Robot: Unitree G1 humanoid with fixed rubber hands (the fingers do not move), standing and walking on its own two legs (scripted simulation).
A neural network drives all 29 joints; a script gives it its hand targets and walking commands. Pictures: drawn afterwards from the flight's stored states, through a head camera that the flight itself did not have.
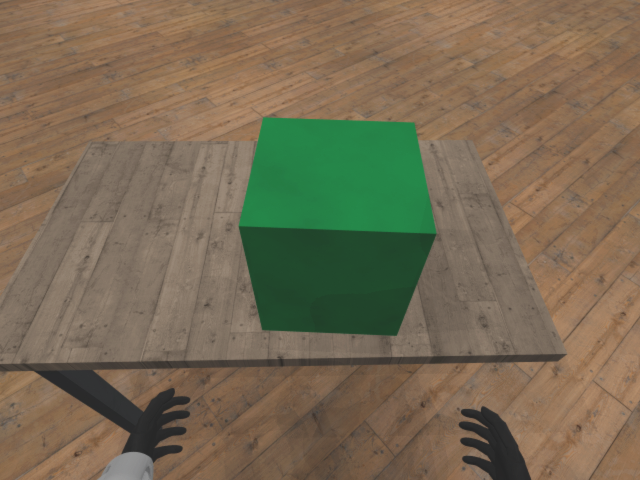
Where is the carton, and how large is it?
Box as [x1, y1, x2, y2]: [239, 117, 436, 335]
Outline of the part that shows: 263,117 239,222 240,234 262,329 396,335 436,233 414,123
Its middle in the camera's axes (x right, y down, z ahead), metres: +0.02 +0.00 +0.57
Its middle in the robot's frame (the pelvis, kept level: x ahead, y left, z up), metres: +0.42 +0.01 +0.04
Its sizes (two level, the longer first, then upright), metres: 0.210 0.200 0.250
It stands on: a table, 0.69 m high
